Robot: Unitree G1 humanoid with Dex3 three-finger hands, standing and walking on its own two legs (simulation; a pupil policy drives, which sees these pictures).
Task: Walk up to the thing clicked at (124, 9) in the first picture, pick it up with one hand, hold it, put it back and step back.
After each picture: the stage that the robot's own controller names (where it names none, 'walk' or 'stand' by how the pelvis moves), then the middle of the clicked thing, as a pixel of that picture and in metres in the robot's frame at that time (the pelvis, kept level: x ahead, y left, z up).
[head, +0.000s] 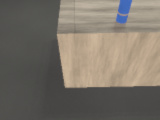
stand; (125, 3) +0.93 -0.25 -0.01
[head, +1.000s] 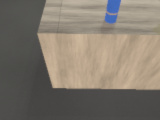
rise first; (114, 1) +0.85 -0.13 +0.02
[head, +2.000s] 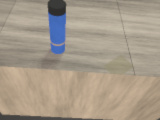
walk; (57, 29) +0.59 +0.13 +0.02
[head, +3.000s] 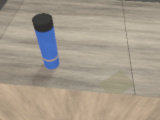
stand; (47, 44) +0.51 +0.17 +0.03
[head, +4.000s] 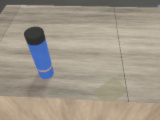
stand; (41, 56) +0.48 +0.19 +0.00
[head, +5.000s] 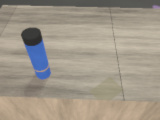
stand; (38, 56) +0.49 +0.20 -0.01
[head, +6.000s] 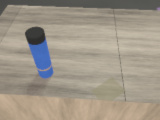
stand; (41, 55) +0.50 +0.20 -0.01
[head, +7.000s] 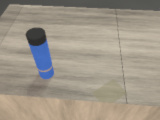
stand; (42, 56) +0.49 +0.19 -0.01
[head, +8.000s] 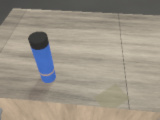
rise first; (44, 60) +0.48 +0.19 -0.01
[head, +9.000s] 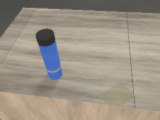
go down; (50, 57) +0.49 +0.18 +0.00
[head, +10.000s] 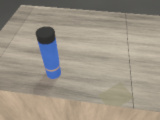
go down; (50, 55) +0.50 +0.17 +0.00
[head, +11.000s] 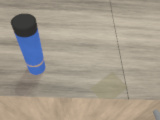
go down; (31, 48) +0.47 +0.17 +0.03
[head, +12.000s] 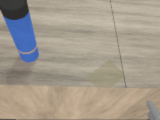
close in; (23, 33) +0.49 +0.17 +0.06
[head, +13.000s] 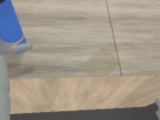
close; (6, 22) +0.51 +0.19 +0.08
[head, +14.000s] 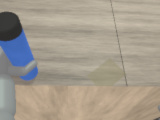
lift; (19, 52) +0.42 +0.19 +0.07
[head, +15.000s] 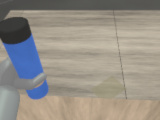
lift; (27, 64) +0.33 +0.16 +0.17
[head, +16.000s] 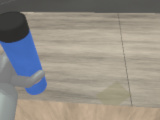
hold; (25, 60) +0.32 +0.17 +0.19
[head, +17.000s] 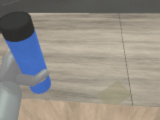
hold; (30, 59) +0.33 +0.16 +0.18
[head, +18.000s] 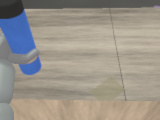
crouch; (20, 40) +0.40 +0.18 +0.19
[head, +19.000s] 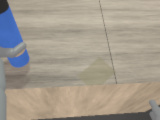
lower; (8, 35) +0.48 +0.19 +0.07
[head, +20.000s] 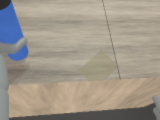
lower; (7, 28) +0.49 +0.18 +0.08
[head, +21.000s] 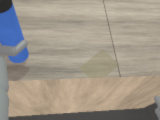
lower; (8, 31) +0.48 +0.18 +0.08
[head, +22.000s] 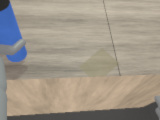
lower; (6, 30) +0.49 +0.19 +0.08
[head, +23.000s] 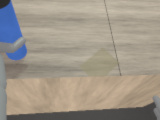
rest; (6, 27) +0.49 +0.19 +0.08
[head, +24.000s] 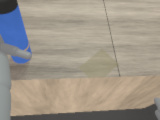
withdraw; (13, 31) +0.48 +0.17 +0.08
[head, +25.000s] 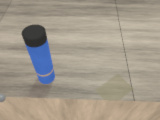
sink last; (41, 58) +0.44 +0.16 +0.04
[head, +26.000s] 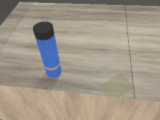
stand; (49, 53) +0.48 +0.17 +0.04
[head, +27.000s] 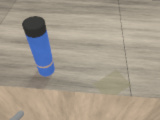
stand; (41, 50) +0.47 +0.17 +0.05
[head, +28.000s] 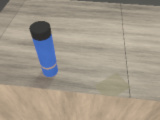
stand; (46, 52) +0.48 +0.17 +0.03
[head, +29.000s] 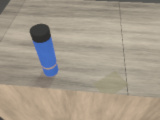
walk; (46, 53) +0.49 +0.17 +0.00
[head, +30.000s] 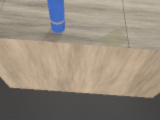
walk; (56, 7) +0.68 +0.13 +0.01
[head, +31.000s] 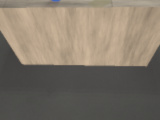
walk; out of the picture +1.00 +0.24 +0.01
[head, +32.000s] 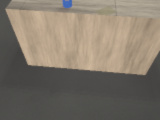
stand; out of the picture +1.10 +0.14 +0.00
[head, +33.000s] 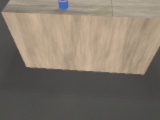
stand; out of the picture +1.09 +0.15 -0.01
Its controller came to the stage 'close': yes
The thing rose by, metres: 0.21
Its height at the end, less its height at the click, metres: +0.00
